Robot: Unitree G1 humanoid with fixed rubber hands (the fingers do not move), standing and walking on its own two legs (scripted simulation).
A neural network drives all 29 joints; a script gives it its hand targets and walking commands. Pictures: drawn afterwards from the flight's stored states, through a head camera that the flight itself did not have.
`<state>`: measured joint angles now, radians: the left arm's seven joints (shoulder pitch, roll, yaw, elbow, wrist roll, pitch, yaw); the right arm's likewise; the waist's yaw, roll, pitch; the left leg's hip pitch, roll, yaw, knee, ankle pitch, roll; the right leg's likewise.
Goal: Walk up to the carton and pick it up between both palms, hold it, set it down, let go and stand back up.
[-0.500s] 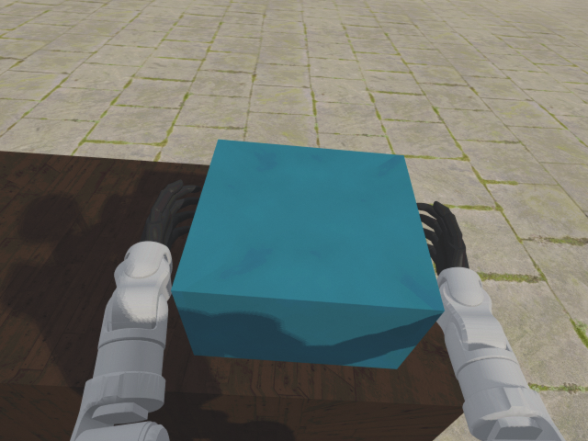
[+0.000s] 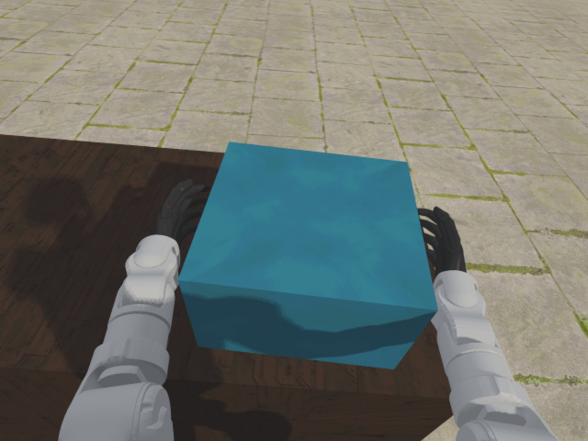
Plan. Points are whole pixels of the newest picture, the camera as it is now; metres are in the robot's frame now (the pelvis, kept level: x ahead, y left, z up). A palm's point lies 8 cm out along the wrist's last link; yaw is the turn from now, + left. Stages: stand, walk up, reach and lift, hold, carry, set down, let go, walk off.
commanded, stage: set down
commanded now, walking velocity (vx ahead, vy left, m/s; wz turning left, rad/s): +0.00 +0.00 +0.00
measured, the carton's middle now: (307, 250) +0.42 +0.01 +0.04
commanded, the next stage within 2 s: none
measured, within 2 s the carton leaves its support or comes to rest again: rests again in 1.56 s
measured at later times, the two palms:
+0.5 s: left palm (178, 238) +0.41 +0.21 +0.05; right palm (433, 273) +0.38 -0.18 +0.05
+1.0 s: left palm (182, 254) +0.41 +0.21 +0.01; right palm (423, 283) +0.39 -0.18 +0.01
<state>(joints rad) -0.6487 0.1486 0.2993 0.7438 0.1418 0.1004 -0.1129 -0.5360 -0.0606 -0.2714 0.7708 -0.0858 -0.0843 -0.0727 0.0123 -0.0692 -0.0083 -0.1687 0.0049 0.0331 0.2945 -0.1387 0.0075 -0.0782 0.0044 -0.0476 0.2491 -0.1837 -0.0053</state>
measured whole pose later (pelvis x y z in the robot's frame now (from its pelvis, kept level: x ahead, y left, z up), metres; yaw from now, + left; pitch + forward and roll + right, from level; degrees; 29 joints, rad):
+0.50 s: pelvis +0.02 +0.01 +0.00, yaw -1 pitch +7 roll -1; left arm -0.71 0.19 0.23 1.04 0.09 -0.15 -0.07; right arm -0.56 -0.06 -0.32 0.94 -0.11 -0.25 -0.07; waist 0.02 -0.04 -0.07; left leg -0.30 0.01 0.05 0.34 -0.17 0.01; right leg -0.19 0.01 -0.03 0.26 -0.19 0.00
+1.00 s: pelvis +0.01 +0.01 -0.01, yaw -1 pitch +16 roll -1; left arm -0.76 0.24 0.09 1.31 -0.07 -0.38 -0.03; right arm -0.60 -0.09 -0.23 1.04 -0.06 -0.32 -0.10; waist 0.00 0.00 -0.15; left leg -0.51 0.02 0.04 0.43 -0.19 0.01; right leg -0.40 0.01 -0.04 0.34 -0.21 0.00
